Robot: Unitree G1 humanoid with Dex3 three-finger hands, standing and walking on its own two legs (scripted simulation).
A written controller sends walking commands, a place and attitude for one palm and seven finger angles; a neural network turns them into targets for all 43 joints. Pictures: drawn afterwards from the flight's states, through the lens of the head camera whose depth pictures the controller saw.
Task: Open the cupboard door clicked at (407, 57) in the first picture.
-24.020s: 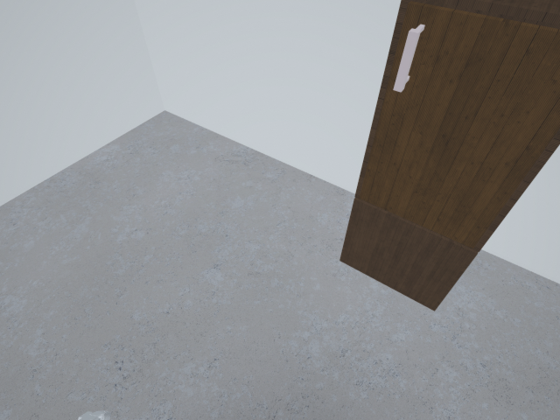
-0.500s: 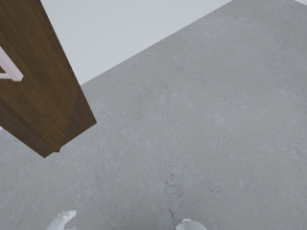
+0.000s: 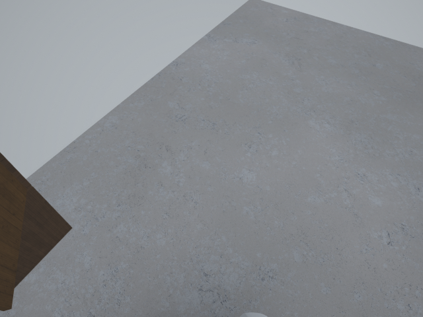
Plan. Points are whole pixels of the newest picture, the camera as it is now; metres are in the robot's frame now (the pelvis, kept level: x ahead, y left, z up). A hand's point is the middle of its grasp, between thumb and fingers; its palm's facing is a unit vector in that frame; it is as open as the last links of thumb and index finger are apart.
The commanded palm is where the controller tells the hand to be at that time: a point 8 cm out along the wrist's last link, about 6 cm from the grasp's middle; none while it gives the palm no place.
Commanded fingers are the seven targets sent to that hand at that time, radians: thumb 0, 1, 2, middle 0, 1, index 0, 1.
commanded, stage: walk to a spot facing it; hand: left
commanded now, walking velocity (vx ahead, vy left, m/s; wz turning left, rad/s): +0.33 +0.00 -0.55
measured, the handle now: out of the picture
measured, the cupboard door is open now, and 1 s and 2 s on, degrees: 47 47 47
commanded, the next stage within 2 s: turn to face it in 1.24 s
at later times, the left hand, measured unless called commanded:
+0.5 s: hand (196, 214) +0.38 +0.05 -0.16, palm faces -0.28 -0.94 -0.20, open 7.3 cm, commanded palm none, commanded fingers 0.00 0.90 0.90 -0.20 -0.30 -0.20 -0.30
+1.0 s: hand (202, 196) +0.44 +0.04 -0.18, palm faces -0.22 -0.97 -0.13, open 7.3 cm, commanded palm none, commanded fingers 0.00 0.90 0.90 -0.20 -0.30 -0.20 -0.30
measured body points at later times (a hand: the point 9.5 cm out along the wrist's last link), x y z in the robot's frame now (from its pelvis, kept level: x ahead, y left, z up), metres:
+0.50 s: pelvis +0.21 -0.09 +0.00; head +0.26 -0.11 +0.44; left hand +0.39 +0.10 -0.14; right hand +0.09 -0.28 -0.16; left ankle +0.15 +0.09 -0.63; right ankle +0.22 -0.14 -0.73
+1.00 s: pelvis +0.49 -0.13 -0.01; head +0.52 -0.13 +0.44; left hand +0.45 +0.09 -0.16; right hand +0.54 -0.38 -0.14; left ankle +0.56 -0.07 -0.73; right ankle +0.29 -0.17 -0.63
